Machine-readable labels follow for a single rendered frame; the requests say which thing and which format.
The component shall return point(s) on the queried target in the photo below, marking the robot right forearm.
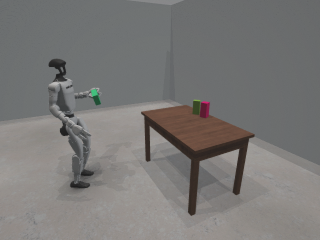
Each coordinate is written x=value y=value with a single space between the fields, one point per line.
x=59 y=114

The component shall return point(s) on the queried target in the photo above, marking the sponge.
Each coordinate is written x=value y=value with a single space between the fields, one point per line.
x=96 y=97

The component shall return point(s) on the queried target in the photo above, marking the robot left hand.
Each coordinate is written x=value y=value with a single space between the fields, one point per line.
x=97 y=89

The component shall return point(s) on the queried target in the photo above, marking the robot left forearm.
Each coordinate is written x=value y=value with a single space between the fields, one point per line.
x=81 y=95

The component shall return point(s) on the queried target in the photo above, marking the table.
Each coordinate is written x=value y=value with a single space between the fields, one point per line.
x=199 y=139

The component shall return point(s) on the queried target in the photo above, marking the right robot thigh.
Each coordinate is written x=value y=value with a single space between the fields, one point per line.
x=74 y=141

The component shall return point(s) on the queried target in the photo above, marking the robot right hand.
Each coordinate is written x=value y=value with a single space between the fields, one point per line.
x=76 y=129

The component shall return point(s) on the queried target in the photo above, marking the robot right upper arm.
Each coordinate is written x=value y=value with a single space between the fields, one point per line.
x=53 y=90

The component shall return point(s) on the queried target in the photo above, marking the humanoid robot torso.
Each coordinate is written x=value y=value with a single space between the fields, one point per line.
x=66 y=99

